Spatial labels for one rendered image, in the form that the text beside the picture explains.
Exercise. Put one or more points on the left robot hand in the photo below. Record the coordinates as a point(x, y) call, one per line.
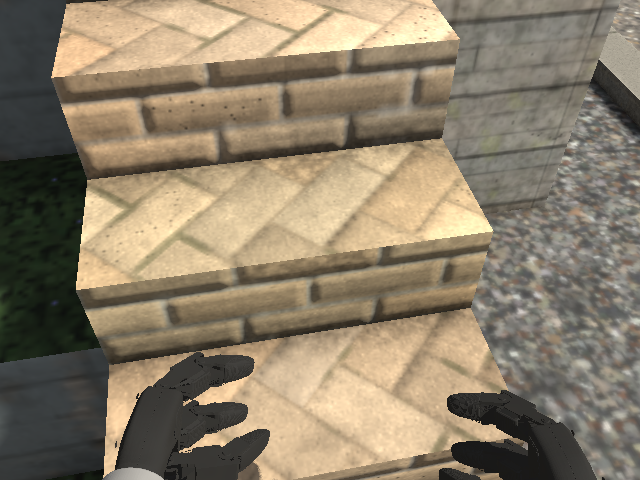
point(160, 426)

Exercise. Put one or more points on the right robot hand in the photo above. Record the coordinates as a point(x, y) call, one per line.
point(553, 452)

